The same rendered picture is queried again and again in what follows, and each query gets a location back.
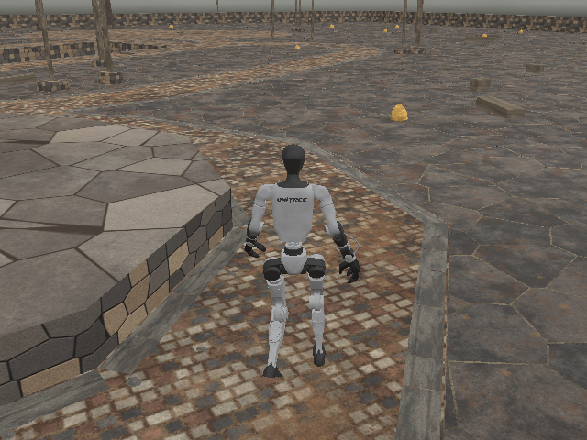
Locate right robot upper arm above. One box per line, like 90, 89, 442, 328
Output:
312, 184, 340, 236

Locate robot left hand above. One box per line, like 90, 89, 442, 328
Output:
244, 242, 266, 258

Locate right robot forearm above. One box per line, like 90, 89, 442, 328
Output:
333, 221, 356, 263

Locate left robot upper arm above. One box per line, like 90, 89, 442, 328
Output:
249, 184, 274, 233

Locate robot right hand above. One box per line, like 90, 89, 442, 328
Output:
339, 258, 360, 283

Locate right robot shin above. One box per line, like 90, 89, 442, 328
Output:
312, 295, 325, 354

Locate robot left thigh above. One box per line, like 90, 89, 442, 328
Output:
263, 257, 289, 322

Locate left robot forearm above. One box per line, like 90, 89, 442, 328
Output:
246, 218, 259, 247

